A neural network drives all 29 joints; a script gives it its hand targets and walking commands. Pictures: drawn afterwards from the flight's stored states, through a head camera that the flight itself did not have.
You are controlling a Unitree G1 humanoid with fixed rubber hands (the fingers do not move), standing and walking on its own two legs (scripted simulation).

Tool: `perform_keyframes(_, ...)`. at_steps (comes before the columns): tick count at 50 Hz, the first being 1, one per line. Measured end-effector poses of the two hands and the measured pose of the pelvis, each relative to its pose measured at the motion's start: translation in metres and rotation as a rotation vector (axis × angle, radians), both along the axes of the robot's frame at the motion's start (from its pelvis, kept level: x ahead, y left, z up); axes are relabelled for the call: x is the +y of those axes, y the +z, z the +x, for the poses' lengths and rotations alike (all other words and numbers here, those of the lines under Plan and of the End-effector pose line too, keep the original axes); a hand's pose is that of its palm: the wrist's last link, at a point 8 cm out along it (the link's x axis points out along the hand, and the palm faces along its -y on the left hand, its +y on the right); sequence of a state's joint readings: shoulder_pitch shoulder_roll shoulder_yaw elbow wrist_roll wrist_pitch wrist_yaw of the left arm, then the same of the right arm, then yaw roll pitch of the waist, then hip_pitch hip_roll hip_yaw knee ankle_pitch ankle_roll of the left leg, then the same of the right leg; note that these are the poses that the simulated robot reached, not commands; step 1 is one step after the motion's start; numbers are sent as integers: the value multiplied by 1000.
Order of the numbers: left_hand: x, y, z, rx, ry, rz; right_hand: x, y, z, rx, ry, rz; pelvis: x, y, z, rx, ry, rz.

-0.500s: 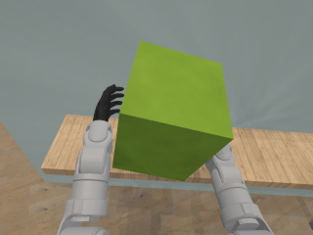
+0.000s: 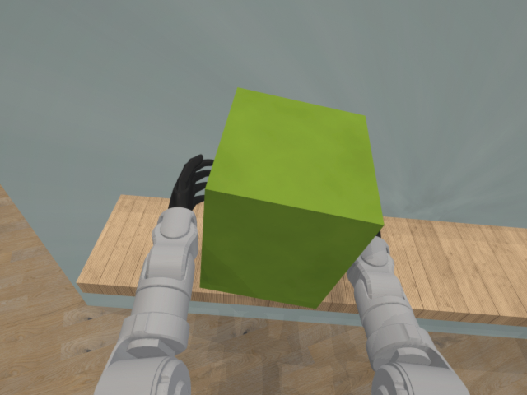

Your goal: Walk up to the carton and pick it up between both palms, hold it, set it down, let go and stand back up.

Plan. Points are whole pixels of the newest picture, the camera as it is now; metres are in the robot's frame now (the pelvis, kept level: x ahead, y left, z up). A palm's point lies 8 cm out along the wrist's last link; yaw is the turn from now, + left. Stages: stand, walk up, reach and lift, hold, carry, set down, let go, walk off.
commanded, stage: set down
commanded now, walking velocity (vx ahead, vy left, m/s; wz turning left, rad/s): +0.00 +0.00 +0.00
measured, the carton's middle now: (279, 205) +0.40 +0.00 +0.10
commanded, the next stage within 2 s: none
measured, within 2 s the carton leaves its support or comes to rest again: rests again in 1.54 s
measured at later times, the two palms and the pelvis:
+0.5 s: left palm (189, 205) +0.41 +0.15 +0.08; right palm (358, 225) +0.41 -0.14 +0.06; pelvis +0.01 +0.00 +0.00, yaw +1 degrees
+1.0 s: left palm (191, 214) +0.42 +0.15 +0.04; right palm (350, 232) +0.42 -0.14 +0.03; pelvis +0.02 +0.01 +0.00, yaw -1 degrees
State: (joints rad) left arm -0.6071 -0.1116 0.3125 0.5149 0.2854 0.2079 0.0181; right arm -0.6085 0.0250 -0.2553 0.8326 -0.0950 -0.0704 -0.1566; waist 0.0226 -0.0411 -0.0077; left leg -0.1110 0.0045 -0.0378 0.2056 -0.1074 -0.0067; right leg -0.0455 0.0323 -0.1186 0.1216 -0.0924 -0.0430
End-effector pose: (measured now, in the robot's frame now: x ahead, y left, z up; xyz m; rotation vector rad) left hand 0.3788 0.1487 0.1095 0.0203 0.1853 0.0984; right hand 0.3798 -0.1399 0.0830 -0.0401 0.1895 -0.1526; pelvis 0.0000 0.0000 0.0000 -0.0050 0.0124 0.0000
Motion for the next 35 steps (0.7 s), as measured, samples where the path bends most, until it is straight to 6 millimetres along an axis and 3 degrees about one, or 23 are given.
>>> perform_keyframes(17, 4, -19, 17, 40, 15, -8, 3, -10, 21, 38, 12, -2, -3, 0, 7, 66, 15, 1)
perform_keyframes(35, -1, -45, 36, 75, 9, -3, -1, -37, 37, 71, 8, -12, 2, -1, 17, 173, 4, 2)
